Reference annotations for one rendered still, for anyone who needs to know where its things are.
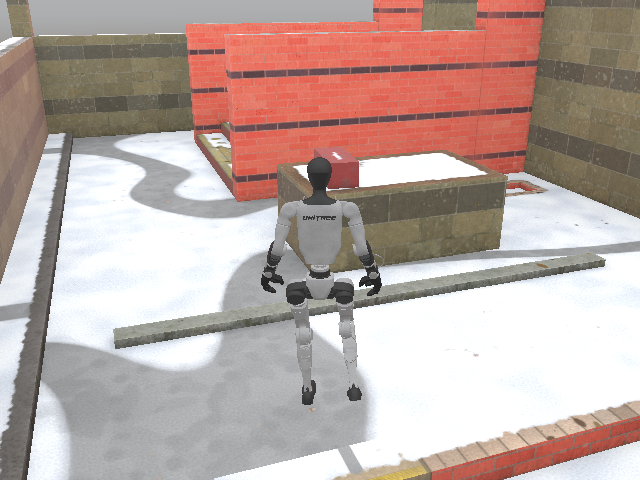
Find right robot upper arm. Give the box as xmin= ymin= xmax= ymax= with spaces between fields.
xmin=340 ymin=201 xmax=369 ymax=256

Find robot left forearm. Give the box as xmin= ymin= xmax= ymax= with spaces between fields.
xmin=263 ymin=241 xmax=282 ymax=278

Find robot right forearm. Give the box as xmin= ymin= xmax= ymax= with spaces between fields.
xmin=359 ymin=240 xmax=379 ymax=279

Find right robot hand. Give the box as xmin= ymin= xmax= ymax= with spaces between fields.
xmin=359 ymin=273 xmax=382 ymax=296

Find robot left shin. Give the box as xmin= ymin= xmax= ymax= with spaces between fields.
xmin=295 ymin=328 xmax=312 ymax=392

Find robot left foot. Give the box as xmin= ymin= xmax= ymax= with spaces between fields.
xmin=302 ymin=380 xmax=316 ymax=405

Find left robot upper arm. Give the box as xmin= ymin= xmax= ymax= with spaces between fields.
xmin=271 ymin=201 xmax=299 ymax=257

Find left robot hand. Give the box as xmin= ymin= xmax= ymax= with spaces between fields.
xmin=261 ymin=274 xmax=284 ymax=293

